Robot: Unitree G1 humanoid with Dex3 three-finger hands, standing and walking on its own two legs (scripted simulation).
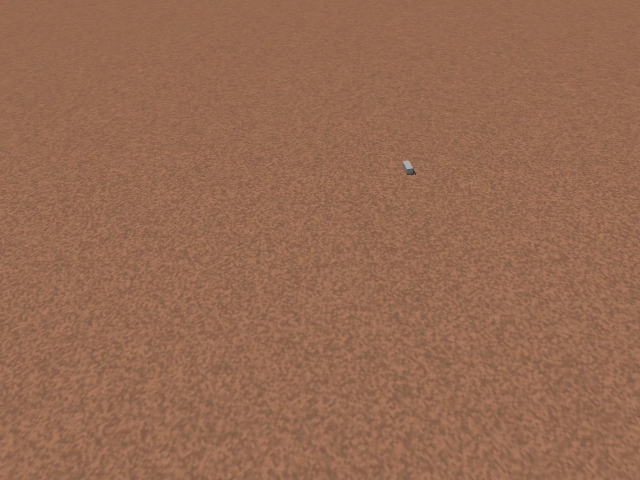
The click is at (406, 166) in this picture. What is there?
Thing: small brick
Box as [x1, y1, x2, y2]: [402, 160, 412, 173]
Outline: 408,160 402,162 402,166 406,173 412,172 412,167
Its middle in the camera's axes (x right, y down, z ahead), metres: +0.42 -0.37 +2.00
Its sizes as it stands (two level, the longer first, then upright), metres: 0.068 0.033 0.031
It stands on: the floor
